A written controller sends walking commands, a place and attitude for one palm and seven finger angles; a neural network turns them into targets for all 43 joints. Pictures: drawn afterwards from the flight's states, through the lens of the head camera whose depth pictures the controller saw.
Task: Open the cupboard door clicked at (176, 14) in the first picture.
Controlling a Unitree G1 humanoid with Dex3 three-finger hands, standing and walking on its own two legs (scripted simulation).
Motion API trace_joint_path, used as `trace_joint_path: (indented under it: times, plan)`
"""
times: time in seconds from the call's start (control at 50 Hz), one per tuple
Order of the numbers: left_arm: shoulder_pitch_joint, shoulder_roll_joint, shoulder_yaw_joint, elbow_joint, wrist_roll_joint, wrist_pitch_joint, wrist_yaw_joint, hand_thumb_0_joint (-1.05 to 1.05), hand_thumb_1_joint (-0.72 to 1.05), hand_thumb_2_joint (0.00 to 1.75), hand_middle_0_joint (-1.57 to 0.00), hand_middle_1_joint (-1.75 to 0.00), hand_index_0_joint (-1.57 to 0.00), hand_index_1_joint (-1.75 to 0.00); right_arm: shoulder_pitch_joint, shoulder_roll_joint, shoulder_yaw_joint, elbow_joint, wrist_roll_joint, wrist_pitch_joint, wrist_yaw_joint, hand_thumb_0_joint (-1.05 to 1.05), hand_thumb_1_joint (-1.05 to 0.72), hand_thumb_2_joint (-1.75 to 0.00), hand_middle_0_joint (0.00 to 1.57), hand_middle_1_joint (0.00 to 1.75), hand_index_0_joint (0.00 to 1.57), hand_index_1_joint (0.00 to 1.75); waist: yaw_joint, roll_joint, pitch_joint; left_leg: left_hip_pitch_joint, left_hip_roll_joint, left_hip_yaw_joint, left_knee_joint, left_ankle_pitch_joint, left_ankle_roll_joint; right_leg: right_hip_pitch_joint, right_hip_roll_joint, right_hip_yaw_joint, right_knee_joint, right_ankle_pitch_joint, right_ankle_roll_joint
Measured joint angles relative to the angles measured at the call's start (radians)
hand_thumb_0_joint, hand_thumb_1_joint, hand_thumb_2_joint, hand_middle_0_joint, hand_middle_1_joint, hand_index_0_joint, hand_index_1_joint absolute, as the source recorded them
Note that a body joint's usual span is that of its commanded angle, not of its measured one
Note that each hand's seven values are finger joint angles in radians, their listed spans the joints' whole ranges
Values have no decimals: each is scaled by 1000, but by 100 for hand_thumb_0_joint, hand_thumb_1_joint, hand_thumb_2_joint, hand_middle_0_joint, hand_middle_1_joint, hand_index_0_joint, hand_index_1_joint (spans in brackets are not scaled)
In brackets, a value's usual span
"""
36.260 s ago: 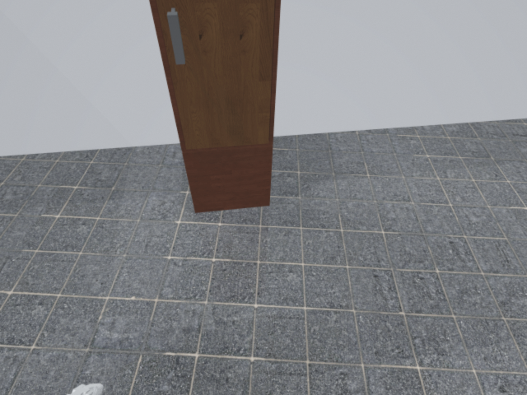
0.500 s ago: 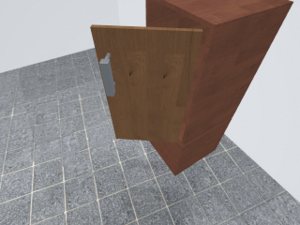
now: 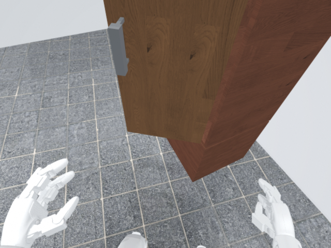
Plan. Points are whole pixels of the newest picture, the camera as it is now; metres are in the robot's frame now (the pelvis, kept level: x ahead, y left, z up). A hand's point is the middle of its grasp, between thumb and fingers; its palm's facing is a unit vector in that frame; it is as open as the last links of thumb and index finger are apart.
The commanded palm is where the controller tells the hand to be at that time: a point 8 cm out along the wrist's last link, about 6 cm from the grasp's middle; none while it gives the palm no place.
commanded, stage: raise the hand with hooked fingers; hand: left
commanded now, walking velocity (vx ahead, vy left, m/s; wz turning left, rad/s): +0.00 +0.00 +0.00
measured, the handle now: (121, 47) +0.57 +0.20 +0.17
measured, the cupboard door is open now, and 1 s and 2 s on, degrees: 54 54 54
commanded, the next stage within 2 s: move the hooked fingers beside the handle in 1.58 s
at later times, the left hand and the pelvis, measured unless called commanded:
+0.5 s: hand (46, 170) +0.23 +0.26 +0.11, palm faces -0.03 -1.00 -0.05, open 12.1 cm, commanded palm +0.20 +0.32 +0.12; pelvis -0.01 +0.03 +0.03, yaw -2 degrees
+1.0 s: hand (23, 122) +0.29 +0.30 +0.18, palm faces +0.00 -1.00 -0.05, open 13.9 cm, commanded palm +0.26 +0.35 +0.18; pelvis +0.00 +0.04 +0.06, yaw -1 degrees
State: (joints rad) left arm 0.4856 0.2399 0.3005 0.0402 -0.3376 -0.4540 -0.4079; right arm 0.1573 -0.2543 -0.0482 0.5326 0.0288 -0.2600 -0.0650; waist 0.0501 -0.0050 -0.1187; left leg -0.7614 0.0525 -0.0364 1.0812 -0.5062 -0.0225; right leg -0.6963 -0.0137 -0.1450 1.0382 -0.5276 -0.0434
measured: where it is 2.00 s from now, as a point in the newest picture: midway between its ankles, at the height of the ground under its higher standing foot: outside the picture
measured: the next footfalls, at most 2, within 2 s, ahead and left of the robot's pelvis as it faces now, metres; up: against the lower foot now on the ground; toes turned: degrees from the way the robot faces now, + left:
none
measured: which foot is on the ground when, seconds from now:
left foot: down 0.00-1.00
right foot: down 0.00-1.00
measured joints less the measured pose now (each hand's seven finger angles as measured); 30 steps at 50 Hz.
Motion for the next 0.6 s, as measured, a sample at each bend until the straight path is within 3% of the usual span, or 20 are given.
trace_joint_path:
  times: [0.06,0.14,0.2,0.26,0.44,0.6]
  plan:
    - [-68,29,9,2,-13,12,-40,2,43,70,-24,-61,-24,-61,7,15,32,35,3,1,-8,1,-91,-90,20,30,20,30,-2,17,13,-3,4,-16,-2,7,-3,8,6,-15,-15,9,-4]
    - [-144,78,25,39,-34,99,-90,1,33,66,-24,-67,-25,-67,33,39,67,63,10,13,-10,2,-91,-89,20,30,20,30,-25,35,25,25,6,-6,-45,30,-2,30,10,-6,-58,37,-1]
    - [-163,98,47,63,-55,151,-92,1,26,63,-25,-71,-25,-71,70,47,77,66,11,16,-10,2,-90,-89,20,30,20,30,-46,42,27,62,6,14,-96,53,3,56,10,12,-102,63,6]
    - [-161,98,66,68,-69,161,-69,1,19,60,-25,-76,-26,-76,110,37,73,66,12,10,-9,2,-90,-89,20,30,20,30,-60,44,24,94,2,33,-141,73,11,79,7,29,-140,85,13]
    - [-196,93,51,79,-48,155,-37,1,-1,51,-27,-89,-27,-89,157,-28,51,71,22,-13,-20,2,-90,-89,20,30,20,30,-60,36,40,162,-14,57,-202,100,36,145,-6,51,-206,123,34]
    - [-286,118,53,92,-27,213,-14,0,-20,43,-28,-101,-29,-101,130,-22,71,56,28,-23,-30,2,-91,-90,20,30,20,30,-52,25,55,242,-25,60,-255,119,49,231,-13,53,-271,149,47]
